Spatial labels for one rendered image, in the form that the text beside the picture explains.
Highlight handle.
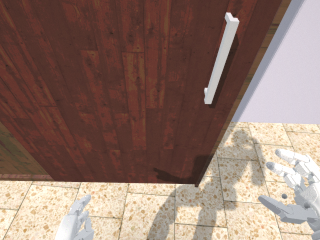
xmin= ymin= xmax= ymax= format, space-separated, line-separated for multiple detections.
xmin=204 ymin=12 xmax=240 ymax=104

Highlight wardrobe door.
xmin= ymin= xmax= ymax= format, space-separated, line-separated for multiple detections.
xmin=0 ymin=0 xmax=282 ymax=184
xmin=0 ymin=122 xmax=49 ymax=175

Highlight left robot hand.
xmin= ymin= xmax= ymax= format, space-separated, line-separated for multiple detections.
xmin=54 ymin=194 xmax=95 ymax=240

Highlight right robot hand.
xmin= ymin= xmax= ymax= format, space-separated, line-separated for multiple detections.
xmin=258 ymin=148 xmax=320 ymax=232

